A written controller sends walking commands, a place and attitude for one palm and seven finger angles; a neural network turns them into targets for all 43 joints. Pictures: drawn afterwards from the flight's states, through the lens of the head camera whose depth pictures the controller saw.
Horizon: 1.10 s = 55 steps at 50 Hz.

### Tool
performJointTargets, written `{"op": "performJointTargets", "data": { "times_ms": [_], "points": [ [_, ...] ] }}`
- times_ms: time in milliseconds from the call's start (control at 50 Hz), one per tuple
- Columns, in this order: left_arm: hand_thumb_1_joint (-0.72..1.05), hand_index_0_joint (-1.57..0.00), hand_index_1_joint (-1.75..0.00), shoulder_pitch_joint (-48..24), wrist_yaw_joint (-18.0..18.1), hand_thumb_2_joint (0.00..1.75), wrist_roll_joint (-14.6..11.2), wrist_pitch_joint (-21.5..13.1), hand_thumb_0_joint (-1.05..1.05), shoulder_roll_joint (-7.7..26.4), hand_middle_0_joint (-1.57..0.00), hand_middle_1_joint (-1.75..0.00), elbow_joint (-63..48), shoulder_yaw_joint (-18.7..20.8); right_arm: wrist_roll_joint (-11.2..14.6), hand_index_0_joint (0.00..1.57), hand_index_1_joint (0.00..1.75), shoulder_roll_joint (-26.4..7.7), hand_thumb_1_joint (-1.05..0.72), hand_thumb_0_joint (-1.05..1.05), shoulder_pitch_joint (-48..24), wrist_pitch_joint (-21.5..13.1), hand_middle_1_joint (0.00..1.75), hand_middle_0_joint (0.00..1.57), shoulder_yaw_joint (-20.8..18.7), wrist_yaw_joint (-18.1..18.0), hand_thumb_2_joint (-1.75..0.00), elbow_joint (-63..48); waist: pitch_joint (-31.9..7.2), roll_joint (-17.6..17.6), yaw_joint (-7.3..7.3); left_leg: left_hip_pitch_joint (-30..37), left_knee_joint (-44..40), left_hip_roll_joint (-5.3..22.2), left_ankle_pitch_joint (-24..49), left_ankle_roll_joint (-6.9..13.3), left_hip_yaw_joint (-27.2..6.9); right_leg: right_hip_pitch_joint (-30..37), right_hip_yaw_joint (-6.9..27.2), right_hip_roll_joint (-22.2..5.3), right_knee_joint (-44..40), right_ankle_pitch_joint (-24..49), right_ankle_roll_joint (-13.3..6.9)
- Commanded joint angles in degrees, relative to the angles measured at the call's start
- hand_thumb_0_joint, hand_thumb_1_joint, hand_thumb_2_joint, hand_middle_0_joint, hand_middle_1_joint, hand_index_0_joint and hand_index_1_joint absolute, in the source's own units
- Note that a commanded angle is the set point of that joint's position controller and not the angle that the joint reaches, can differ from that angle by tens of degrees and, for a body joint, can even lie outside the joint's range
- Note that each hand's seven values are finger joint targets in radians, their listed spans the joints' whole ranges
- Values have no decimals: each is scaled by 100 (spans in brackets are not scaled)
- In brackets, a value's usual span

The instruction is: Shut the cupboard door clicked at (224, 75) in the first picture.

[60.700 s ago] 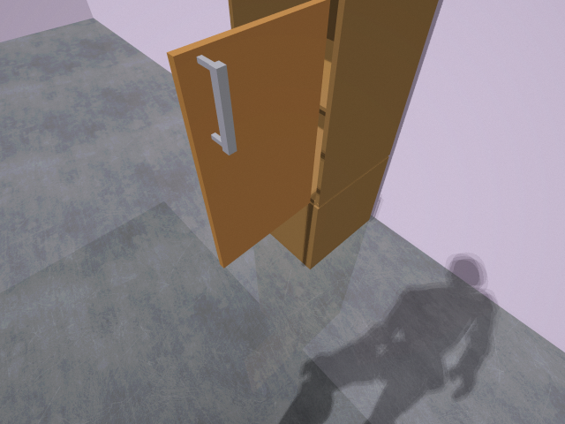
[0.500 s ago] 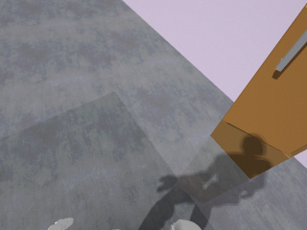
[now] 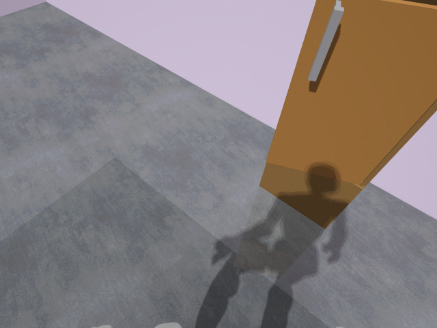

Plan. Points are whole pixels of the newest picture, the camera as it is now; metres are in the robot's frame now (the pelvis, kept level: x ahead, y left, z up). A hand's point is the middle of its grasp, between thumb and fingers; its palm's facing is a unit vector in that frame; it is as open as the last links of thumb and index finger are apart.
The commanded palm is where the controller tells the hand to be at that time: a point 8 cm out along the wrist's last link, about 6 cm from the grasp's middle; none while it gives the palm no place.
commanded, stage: turn to face it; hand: left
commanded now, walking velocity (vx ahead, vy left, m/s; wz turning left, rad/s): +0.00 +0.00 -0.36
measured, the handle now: (324, 43) +0.68 -0.19 +0.16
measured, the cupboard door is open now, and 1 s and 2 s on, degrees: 23 23 23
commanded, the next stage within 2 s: take the last steps up to it in 0.24 s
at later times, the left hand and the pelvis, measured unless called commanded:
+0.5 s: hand out of the picture +0.13 +0.17 -0.15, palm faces -0.14 -0.96 -0.23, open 7.4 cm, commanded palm none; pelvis +0.03 -0.01 +0.01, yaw -9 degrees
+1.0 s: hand (192, 250) +0.30 +0.08 -0.16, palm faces -0.36 -0.92 -0.16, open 7.4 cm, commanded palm none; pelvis +0.14 -0.07 +0.01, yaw -19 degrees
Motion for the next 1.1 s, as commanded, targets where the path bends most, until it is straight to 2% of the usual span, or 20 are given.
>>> {"op": "performJointTargets", "data": {
  "times_ms": [0,60,140,280,300,340,380,420,520,580,600,620,640,720,820,960,1020,1040,1060,1080],
  "points": [
    [90,-20,-30,5,27,90,-73,-80,0,507,-20,-30,-626,165,-150,20,30,-1537,-90,0,1032,-209,30,20,-301,-92,-90,-198,-907,1980,-272,1727,-1937,2230,2244,1176,-2204,-1402,-314,227,1958,-1663,6],
    [90,-20,-30,-215,-29,90,6,-58,0,601,-20,-30,-470,244,-188,20,30,-1156,-90,0,584,-243,30,20,-204,-170,-90,-264,-547,1307,-110,1177,-1852,1909,2833,1380,-1583,-1569,-72,-155,3553,-1262,101],
    [90,-20,-30,-233,-85,90,-13,0,0,366,-20,-30,-382,152,-166,20,30,-970,-90,0,560,-229,30,20,-188,-176,-90,-109,-722,1208,-112,1587,-1599,1523,3446,1281,-519,-1167,-485,-228,2439,-973,167],
    [90,-20,-30,98,-41,90,-1,-97,0,323,-20,-30,-183,105,-102,20,30,-1017,-90,0,593,-133,30,20,-284,-99,-90,174,-688,1124,3,988,-1110,1397,2508,977,-214,451,-879,-23,-274,466,-50],
    [90,-20,-30,380,-18,90,13,-130,0,476,-20,-30,-111,147,-72,20,30,-966,-90,0,493,-126,30,20,-292,-75,-90,159,-749,806,149,731,-777,1226,1902,727,-7,889,-621,-226,-899,1015,-138],
    [90,-20,-30,624,61,90,67,-214,0,1281,-20,-30,24,265,-26,20,30,-360,-90,0,252,-84,30,20,-162,-19,-90,-90,-533,-1329,281,-907,987,16,-1650,141,610,1352,1591,-2143,-1631,1954,-1107],
    [90,-20,-30,595,117,90,57,-205,0,1161,-20,-30,81,316,-70,20,30,-507,-90,0,-22,-11,30,20,-189,-58,-90,-98,-355,-1566,354,-1508,2379,68,-1663,212,-78,1151,1903,-1985,-1879,683,-1541],
    [90,-20,-30,158,108,90,43,-247,0,858,-20,-30,1,226,-100,20,30,-560,-90,0,67,-86,30,20,-205,5,-90,35,-131,-1010,85,-1453,2388,239,-1045,149,-101,959,1085,-1569,-1744,602,-1391],
    [90,-20,-30,147,40,90,67,-345,0,902,-20,-30,98,231,-114,20,30,-354,-90,0,195,-162,30,20,-183,77,-90,59,-25,-780,-12,-471,846,150,-733,140,236,267,821,-1341,-1853,-62,-1319],
    [90,-20,-30,-55,-21,90,21,-323,0,845,-20,-30,166,231,-117,20,30,-354,-90,0,987,-285,30,20,-171,4,-90,295,-184,-535,-413,957,-672,-39,147,166,483,-286,610,-974,-1288,-401,-1048],
    [90,-20,-30,-58,-45,90,-15,-294,0,636,-20,-30,121,185,-144,20,30,-577,-90,0,1483,-353,30,20,-206,-43,-90,464,-327,112,-597,1920,-1304,190,130,205,182,-940,401,-649,-518,-594,-829],
    [90,-20,-30,137,-107,90,-64,-269,0,181,-20,-30,19,100,-255,20,30,-1207,-90,0,1903,-405,30,20,-339,-98,-90,583,-417,1853,-685,2640,-2079,1696,-984,653,-1913,-2107,-256,98,1113,-1085,-419],
    [90,-20,-30,-195,-139,90,7,-280,0,298,-20,-30,-240,91,-271,20,30,-1550,-90,0,2316,-404,30,20,-375,-175,-90,599,-359,1786,-863,2426,-2760,2760,-1633,1188,-3250,-2543,-367,100,2431,-1532,-304],
    [90,-20,-30,-210,-263,90,126,-212,0,404,-20,-30,-1,198,-202,20,30,-905,-90,0,1320,-490,30,20,-166,-185,-90,400,249,910,-248,1267,-2775,2071,-109,908,-1586,-2471,-72,-524,3618,24,-114],
    [90,-20,-30,-201,-284,90,58,-134,0,90,-20,-30,110,94,-170,20,30,-765,-90,0,1534,-534,30,20,-171,-162,-90,672,-6,968,-182,1772,-2459,1666,1876,935,2,-2356,-465,-523,2765,645,35],
    [90,-20,-30,-822,-290,90,42,-199,0,123,-20,-30,12,61,-196,20,30,-841,-90,0,1598,-440,30,20,-279,-99,-90,912,210,1313,-328,1527,-2212,1751,1973,906,436,-1465,-914,-445,836,792,-96],
    [90,-20,-30,152,-253,90,54,-317,0,336,-20,-30,318,134,-148,20,30,-954,-90,0,1316,-389,30,20,-320,-88,-90,939,-361,975,176,1352,-998,1526,2766,669,713,263,-1226,-49,-210,964,-277],
    [90,-20,-30,957,-202,90,72,-392,0,663,-20,-30,583,221,-83,20,30,-842,-90,0,1283,-404,30,20,-302,-47,-90,933,-767,347,540,660,79,1185,2509,478,968,1597,-987,-179,-533,1126,-408],
    [90,-20,-30,1738,-98,90,107,-471,0,1278,-20,-30,810,369,12,20,30,-346,-90,0,1268,-411,30,20,-200,1,-90,795,-1348,-1361,838,-735,1861,344,-333,289,1148,2826,817,-1664,-1016,1404,-925],
    [90,-20,-30,1745,-43,90,-8,-435,0,1421,-20,-30,817,333,36,20,30,-204,-90,0,1054,-338,30,20,-151,-32,-90,563,-1242,-1381,716,-1098,3092,7,-2172,372,485,2311,1616,-2288,-1553,1956,-1334]
  ]
}}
